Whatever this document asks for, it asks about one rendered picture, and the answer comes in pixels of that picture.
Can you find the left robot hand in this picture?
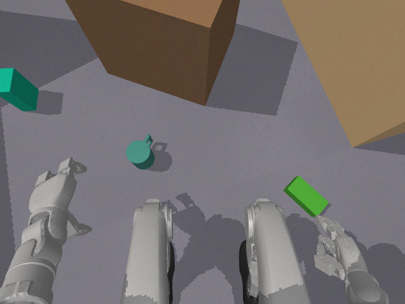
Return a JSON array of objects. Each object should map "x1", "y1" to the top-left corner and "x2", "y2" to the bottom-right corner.
[{"x1": 29, "y1": 157, "x2": 92, "y2": 239}]

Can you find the left robot arm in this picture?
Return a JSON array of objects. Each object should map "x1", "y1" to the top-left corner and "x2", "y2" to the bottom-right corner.
[{"x1": 0, "y1": 206, "x2": 68, "y2": 304}]

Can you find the right robot hand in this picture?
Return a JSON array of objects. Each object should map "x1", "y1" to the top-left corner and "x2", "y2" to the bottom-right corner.
[{"x1": 314, "y1": 215, "x2": 368, "y2": 280}]

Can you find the right robot arm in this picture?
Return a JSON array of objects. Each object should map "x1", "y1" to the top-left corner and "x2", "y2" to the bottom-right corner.
[{"x1": 344, "y1": 271, "x2": 389, "y2": 304}]

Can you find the right robot foot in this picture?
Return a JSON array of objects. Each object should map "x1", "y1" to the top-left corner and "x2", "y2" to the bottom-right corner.
[{"x1": 239, "y1": 240, "x2": 259, "y2": 304}]

